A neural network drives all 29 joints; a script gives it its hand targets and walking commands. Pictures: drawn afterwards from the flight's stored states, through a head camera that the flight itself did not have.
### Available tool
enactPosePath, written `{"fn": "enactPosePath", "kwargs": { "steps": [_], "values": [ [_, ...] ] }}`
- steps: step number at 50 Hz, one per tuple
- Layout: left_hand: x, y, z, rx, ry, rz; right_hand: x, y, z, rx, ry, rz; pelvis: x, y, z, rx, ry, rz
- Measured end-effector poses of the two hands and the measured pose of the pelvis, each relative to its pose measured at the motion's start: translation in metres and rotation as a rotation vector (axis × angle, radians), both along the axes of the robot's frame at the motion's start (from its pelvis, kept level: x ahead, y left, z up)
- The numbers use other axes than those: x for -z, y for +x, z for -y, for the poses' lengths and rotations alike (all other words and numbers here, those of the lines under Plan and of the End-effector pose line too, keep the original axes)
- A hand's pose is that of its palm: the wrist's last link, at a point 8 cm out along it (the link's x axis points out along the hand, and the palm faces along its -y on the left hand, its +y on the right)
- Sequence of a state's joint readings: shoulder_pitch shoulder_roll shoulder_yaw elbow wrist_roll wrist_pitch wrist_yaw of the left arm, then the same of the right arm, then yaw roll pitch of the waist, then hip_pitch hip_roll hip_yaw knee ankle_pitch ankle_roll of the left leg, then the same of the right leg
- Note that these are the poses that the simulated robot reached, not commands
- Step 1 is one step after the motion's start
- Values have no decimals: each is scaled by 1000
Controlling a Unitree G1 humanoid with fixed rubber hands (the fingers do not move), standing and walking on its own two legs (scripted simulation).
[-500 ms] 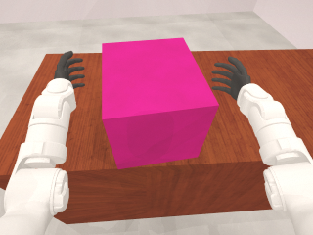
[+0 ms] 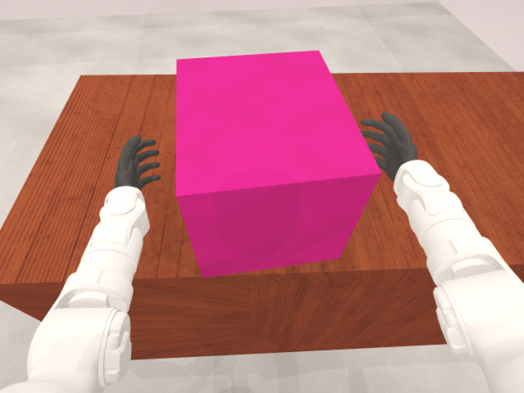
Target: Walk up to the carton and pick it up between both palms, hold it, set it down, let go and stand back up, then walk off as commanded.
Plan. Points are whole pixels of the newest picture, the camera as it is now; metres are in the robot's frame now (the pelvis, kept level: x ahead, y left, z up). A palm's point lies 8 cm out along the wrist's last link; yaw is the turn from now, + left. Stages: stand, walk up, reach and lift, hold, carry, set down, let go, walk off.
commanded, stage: reach and lift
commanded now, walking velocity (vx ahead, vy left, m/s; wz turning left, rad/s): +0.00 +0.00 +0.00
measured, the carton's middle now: (261, 163) +0.48 +0.02 +0.06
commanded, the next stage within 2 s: none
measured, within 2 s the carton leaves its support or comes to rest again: leaves its support in 1.94 s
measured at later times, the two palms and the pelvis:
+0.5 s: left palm (156, 184) +0.42 +0.19 +0.06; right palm (372, 158) +0.45 -0.16 +0.10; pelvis +0.01 +0.00 +0.00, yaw +0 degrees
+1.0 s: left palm (158, 177) +0.41 +0.18 +0.09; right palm (377, 166) +0.44 -0.17 +0.10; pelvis +0.00 +0.00 +0.00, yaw +0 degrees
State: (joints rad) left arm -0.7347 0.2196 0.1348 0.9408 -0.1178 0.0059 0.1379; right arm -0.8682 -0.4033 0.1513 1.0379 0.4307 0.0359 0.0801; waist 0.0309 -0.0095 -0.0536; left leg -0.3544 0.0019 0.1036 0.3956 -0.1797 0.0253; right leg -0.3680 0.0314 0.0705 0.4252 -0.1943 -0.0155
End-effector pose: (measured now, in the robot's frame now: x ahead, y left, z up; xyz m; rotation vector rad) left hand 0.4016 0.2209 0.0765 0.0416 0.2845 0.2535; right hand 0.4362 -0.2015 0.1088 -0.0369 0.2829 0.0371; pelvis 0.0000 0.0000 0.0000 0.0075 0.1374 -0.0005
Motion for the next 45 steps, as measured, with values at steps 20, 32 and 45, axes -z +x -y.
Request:
{"fn": "enactPosePath", "kwargs": {
  "steps": [20,32,45],
  "values": [
    [11,19,26,29,-48,19,9,20,-24,-63,-1,53,2,15,0,3,-7,-83],
    [8,6,36,37,-72,34,4,7,-36,-22,38,76,2,4,-1,3,-9,-67],
    [-9,7,44,13,-77,76,9,-3,-32,13,51,21,3,-3,-2,3,-10,-58]
  ]
}}
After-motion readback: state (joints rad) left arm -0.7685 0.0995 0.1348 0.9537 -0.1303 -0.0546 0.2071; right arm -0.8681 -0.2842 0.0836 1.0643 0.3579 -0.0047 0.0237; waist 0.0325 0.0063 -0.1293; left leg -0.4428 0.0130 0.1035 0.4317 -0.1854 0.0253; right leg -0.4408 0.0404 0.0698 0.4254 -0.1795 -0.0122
